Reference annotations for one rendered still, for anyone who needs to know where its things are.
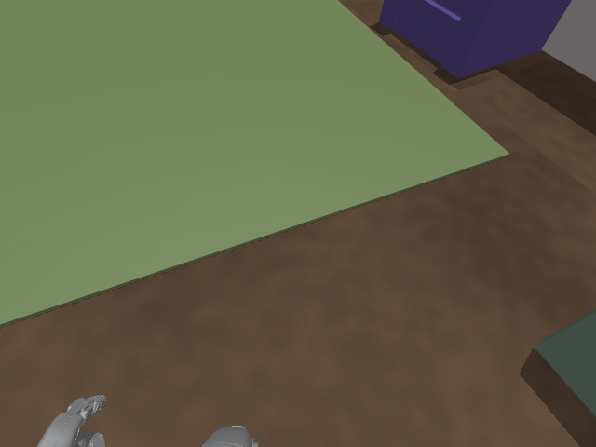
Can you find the left robot hand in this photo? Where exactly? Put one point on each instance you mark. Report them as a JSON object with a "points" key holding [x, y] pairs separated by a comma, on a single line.
{"points": [[64, 430]]}

